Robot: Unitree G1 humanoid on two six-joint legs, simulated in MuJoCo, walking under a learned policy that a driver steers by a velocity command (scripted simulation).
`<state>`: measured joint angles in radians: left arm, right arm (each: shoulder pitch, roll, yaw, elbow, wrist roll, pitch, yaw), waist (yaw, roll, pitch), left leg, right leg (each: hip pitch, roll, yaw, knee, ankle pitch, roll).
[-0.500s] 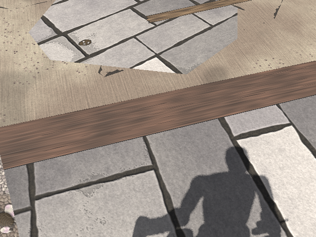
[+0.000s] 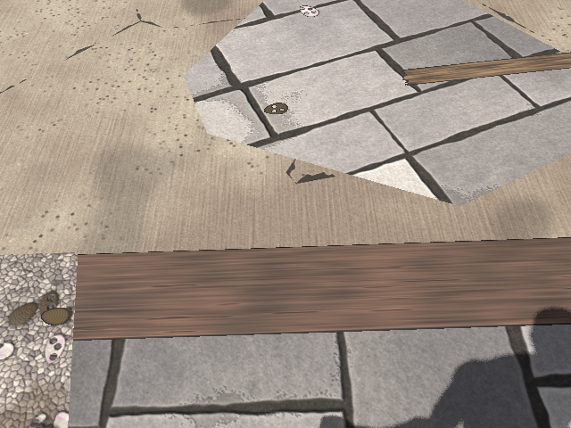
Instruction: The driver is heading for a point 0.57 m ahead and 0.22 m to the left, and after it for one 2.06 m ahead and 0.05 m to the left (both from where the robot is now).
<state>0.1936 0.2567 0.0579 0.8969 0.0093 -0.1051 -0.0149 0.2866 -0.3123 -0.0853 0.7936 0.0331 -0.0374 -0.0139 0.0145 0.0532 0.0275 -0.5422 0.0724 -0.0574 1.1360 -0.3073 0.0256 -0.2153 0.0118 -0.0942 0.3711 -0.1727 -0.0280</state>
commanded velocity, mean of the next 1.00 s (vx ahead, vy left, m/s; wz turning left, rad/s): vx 0.42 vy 0.00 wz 0.39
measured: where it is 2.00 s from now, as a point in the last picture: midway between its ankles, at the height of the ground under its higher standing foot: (256, 372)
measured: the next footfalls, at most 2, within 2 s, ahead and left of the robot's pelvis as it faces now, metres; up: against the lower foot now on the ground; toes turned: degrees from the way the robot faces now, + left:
left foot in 0.34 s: +0.32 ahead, +0.17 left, +0.00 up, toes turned +15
right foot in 0.80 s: +0.67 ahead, +0.08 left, +0.00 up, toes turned +24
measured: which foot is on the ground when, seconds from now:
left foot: up 0.00-0.32, down 0.34-0.80, up 0.82-1.00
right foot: down 0.00-0.34, up 0.36-0.78, down 0.80-1.00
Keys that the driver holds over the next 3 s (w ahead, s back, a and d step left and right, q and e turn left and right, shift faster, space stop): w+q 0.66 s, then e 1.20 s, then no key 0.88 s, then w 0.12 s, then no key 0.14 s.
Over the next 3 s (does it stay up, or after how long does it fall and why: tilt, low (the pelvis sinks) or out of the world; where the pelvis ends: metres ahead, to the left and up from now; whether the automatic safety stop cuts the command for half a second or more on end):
stays up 0.68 0.13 0.00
